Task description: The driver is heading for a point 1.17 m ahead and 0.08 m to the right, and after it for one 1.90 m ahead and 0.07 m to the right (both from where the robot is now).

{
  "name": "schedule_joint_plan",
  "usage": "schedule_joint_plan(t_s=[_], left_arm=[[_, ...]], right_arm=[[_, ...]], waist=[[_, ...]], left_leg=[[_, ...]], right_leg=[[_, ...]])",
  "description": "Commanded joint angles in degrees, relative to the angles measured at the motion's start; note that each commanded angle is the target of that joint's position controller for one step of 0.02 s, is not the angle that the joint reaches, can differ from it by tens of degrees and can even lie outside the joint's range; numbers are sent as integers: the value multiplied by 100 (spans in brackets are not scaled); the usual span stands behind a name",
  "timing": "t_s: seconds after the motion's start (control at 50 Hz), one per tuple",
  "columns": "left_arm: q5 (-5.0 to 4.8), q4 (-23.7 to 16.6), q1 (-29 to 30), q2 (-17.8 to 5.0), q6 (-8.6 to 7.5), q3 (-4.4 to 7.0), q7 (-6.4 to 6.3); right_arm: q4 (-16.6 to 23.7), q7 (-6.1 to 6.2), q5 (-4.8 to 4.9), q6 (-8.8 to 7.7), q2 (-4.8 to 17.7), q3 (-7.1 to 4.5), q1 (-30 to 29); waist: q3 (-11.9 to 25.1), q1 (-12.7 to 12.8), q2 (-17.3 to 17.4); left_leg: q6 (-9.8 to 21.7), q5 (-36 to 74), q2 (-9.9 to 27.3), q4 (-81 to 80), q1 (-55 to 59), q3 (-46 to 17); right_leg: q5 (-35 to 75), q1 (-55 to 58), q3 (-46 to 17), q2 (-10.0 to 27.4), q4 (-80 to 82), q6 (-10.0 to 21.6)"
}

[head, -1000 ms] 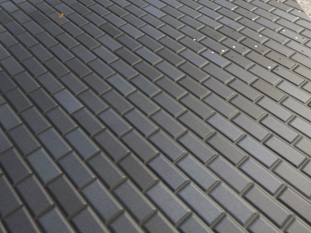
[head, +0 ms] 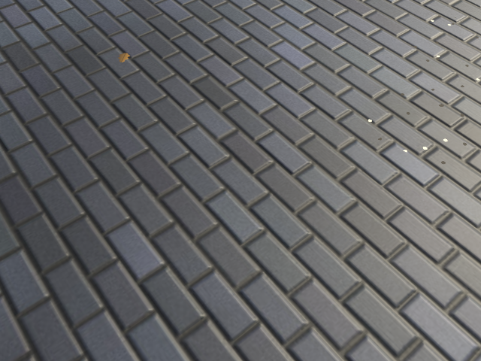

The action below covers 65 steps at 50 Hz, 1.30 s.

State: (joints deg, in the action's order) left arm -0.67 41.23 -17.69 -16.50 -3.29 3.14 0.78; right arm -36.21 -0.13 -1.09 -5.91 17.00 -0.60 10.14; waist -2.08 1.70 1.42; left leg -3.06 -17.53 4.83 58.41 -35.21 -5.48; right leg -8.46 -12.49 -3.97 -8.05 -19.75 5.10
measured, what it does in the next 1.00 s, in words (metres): walks ahead: left foot, then right foot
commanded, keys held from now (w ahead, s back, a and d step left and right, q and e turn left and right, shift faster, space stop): w+e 0.38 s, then w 0.32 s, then w+q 0.30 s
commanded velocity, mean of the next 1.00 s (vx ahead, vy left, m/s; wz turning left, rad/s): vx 0.50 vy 0.00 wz -0.26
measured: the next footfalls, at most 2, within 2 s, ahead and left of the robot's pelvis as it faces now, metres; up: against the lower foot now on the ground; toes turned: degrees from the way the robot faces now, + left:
left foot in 0.22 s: +0.31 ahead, +0.16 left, +0.00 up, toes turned -12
right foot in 0.74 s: +0.51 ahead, -0.16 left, +0.00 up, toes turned -21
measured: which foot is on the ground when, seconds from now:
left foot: up 0.00-0.20, down 0.22-0.74, up 0.76-1.00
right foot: down 0.00-0.20, up 0.22-0.72, down 0.74-1.00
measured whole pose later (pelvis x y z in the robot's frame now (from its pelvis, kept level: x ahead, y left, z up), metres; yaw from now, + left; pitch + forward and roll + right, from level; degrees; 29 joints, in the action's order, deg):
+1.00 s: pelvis +0.51 -0.07 +0.00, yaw -14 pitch +0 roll -2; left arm 0.9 45.6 -17.5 -14.9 -5.4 4.0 1.0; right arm -45.2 0.1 1.6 -2.3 18.1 -3.7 12.4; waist -1.6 1.9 3.2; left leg -0.9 -9.8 6.1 59.2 -37.6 -4.6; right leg -10.8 -5.4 8.3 -2.5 -15.9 2.8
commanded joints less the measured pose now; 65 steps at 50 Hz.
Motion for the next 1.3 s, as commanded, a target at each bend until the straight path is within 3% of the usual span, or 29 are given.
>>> schedule_joint_plan(t_s=[0.02, 0.06, 0.12, 0.16, 0.2, 0.22, 0.24, 0.26, 0.28, 0.3, 0.38, 0.46, 0.56, 0.66, 0.7, 0.72, 0.74, 0.76, 0.78, 0.8, 0.84, 0.9, 0.96, 1.06, 1.16, 1.22, 1.26, 1.28, 1.3], left_arm=[[-60, -458, 390, -1004, -75, 282, -99], [-88, -352, 81, -1031, -18, 298, -128], [-151, -258, -154, -1006, 48, 303, -150], [-119, -262, -134, -969, 77, 305, -149], [-63, -312, -112, -661, 82, 215, -123], [36, -414, -237, -211, 61, 63, -87], [-140, -621, -955, -14, -7, -25, -72], [-223, -466, -867, -603, 13, 89, -107], [-174, -514, -309, -881, 54, 179, -115], [-96, -558, -21, -848, 88, 188, -130], [-100, -644, 152, -517, 182, 186, -53], [-30, -746, 571, -241, 177, 87, -42], [-12, -884, 1455, -79, 16, -35, 129], [-54, -1137, 2047, -218, -50, -19, 233], [-6, -1019, 1491, -456, -58, 105, 218], [18, -761, 670, -683, -54, 243, 170], [63, -531, -347, -1027, -20, 378, 76], [138, -462, -708, -1583, -1, 464, 15], [100, -487, -743, -1107, -1, 356, -8], [73, -437, -404, -862, -30, 255, -8], [74, -368, 206, -488, -97, 153, 29], [127, -248, 560, -323, -282, 156, 63], [160, -31, 572, -433, -364, 211, 13], [127, 192, 383, -678, -323, 268, -92], [-9, 481, -73, -890, -130, 348, -132], [-51, 483, 23, -1112, 11, 404, -183], [-85, 426, 185, -1167, 99, 396, -233], [20, 328, 81, -970, 56, 305, -256], [148, -8, -349, -146, -115, 36, -170]], right_arm=[[361, 18, -50, -18, 299, -52, -92], [430, -3, 27, -46, 317, -60, -541], [494, -25, 142, -82, 545, -170, -707], [466, -28, 170, -114, 707, -281, -545], [327, 11, 128, -145, 875, -427, 214], [287, 58, 44, -144, 1196, -518, 991], [93, 13, -28, -44, 1657, -636, 1327], [171, -21, 54, -29, 1156, -555, 1179], [200, -2, 90, -11, 850, -472, 954], [201, -3, 46, 4, 714, -419, 706], [-33, 15, 33, -55, 465, -373, 499], [-363, -28, 66, -89, 645, -446, 732], [-689, -12, 194, 9, 864, -477, 915], [-1066, -10, 292, 164, 1027, -505, 1306], [-1124, 27, 325, 226, 1155, -526, 1202], [-1152, 45, 336, 251, 1084, -481, 1193], [-1047, 59, 241, 224, 893, -377, 1129], [-840, 7, 140, 135, 137, -128, 1705], [-959, -15, 264, 27, 594, -242, 1477], [-764, -32, 421, -9, 911, -361, 996], [-699, 5, 307, 19, 750, -361, 605], [-866, 20, 289, 273, 409, -347, 1029], [-737, 44, 269, 379, 327, -357, 694], [-458, -123, 228, 318, 155, -274, -159], [7, -299, 232, 327, 169, -247, -947], [140, -362, 227, 368, 382, -363, -714], [-153, -297, 248, 403, 821, -635, 660], [-342, -172, 260, 467, 1308, -833, 1538], [-182, -134, 313, 432, 1850, -901, 1188]], waist=[[126, -140, -355], [222, 115, -456], [318, 138, -639], [357, -15, -760], [665, -451, -728], [1410, -718, 67], [1926, -360, 2017], [1494, -490, 1302], [852, -608, 741], [545, -542, 344], [146, -320, 617], [-9, -354, 295], [-138, -586, 168], [-250, -605, 306], [183, -160, 454], [677, 281, 382], [1382, 727, 136], [2200, 408, -1316], [2485, 637, -1097], [1467, 566, -947], [606, 183, -586], [316, -240, -640], [-14, -278, -454], [-224, 15, -356], [-439, 261, -302], [-47, -36, -563], [734, -840, -528], [1261, -1178, 80], [1800, -480, 1609]], left_leg=[[-177, 1046, -146, -1295, 624, 333], [-211, 1985, -390, -2073, 1023, 334], [-124, 2070, -442, -2685, 1254, 43], [57, 1645, -424, -2855, 1502, -7], [390, 1254, -222, -3117, 2644, -16], [757, 659, 824, -3213, 3923, -1035], [1637, -946, 1969, -3949, 5204, -3827], [1609, -2188, 1941, -4240, 4889, -4242], [1384, -1804, 1693, -4253, 4330, -3253], [1260, -817, 1425, -4247, 3758, -2405], [1234, 840, 912, -4683, 2918, -775], [1478, 1750, 999, -4906, 3062, -271], [1369, 2134, 845, -4976, 3194, 428], [1266, 2883, 1119, -4670, 3883, 467], [1106, 4613, 1037, -3878, 3952, 685], [966, 5087, 805, -2945, 3593, 850], [761, 3807, 568, -1513, 2372, 918], [371, -440, -452, 711, 67, 878], [381, -1565, -511, 1569, -466, -128], [429, -1185, -239, 1683, -879, -139], [404, -345, 165, 1100, -612, 42], [285, 157, 341, 835, 132, -57], [182, 770, 323, 328, -260, -173], [276, 2192, 200, -1351, -170, 234], [554, 1758, 103, -2149, -551, 570], [857, 891, -351, -2210, 167, 1044], [1203, 902, -857, -2558, 2093, 1221], [1529, 998, -298, -2734, 3843, 121], [2792, 80, 1232, -3498, 5708, -3372]], right_leg=[[1220, -816, -987, 1185, 756, 1047], [748, -838, -1027, 1101, 632, 833], [-10, -355, -1544, 1293, 238, 602], [-218, -60, -1879, 1444, -177, 445], [-202, -256, -1738, 1138, -1120, 146], [-1172, -835, -1205, 728, -2802, -77], [-2712, -2644, -506, 205, -4582, -342], [-2289, -3278, -640, 639, -5384, -438], [-1737, -3406, -526, 810, -5575, -469], [-1322, -3203, -403, 993, -5466, -506], [-729, -2719, -224, 1322, -4832, -561], [-255, -2974, -335, 1286, -3768, -594], [816, -2529, 205, 1228, -2061, -507], [287, -2267, 465, 1046, -1274, -204], [143, -1188, 705, 745, -961, 37], [451, 105, 785, 614, -716, 212], [639, 1918, 13, 1330, -976, 487], [-240, 3854, -2745, 2999, -629, 1348], [-737, 3651, -3620, 3223, -20, 1459], [-548, 2907, -2616, 2998, 111, 1174], [80, 1530, -1384, 2489, 473, 856], [700, 509, -558, 2330, 1066, 829], [1173, 366, 142, 2258, 1286, 726], [1291, 577, 1027, 2092, 1393, 489], [1714, 1655, 1299, 2433, 1031, 359], [4090, 2006, 1525, 2464, 53, 164], [4831, 1491, 1750, 2195, -1904, -89], [3095, 97, 1750, 1936, -3641, -360], [-2104, -2561, 1223, 570, -5939, -789]])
